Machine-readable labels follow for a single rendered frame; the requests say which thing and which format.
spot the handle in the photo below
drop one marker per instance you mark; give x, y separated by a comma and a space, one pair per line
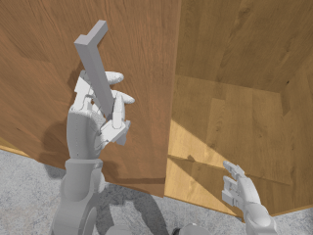
86, 46

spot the right robot thigh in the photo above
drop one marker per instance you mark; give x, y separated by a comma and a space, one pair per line
193, 230

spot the right robot forearm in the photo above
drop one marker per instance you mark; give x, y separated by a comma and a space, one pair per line
258, 221

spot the robot left hand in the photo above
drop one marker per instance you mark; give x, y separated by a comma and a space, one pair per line
84, 120

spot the robot right hand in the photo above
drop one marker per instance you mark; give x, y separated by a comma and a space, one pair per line
238, 193

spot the wardrobe door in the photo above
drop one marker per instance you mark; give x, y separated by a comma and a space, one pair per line
5, 143
40, 67

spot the right robot shin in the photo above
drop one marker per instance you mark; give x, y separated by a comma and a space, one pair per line
190, 223

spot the left robot forearm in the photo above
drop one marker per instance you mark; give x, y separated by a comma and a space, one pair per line
80, 190

